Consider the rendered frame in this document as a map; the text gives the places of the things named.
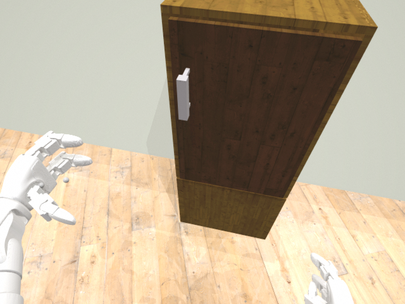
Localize handle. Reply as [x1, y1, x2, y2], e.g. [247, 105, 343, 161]
[176, 68, 190, 121]

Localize left robot hand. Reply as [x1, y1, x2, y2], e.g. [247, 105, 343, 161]
[0, 131, 93, 225]

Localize robot left forearm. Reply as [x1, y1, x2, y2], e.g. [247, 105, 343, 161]
[0, 198, 32, 304]

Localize cupboard door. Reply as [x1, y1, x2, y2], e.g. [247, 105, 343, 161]
[168, 16, 363, 198]

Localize right robot hand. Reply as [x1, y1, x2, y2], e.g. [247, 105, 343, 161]
[304, 253, 354, 304]

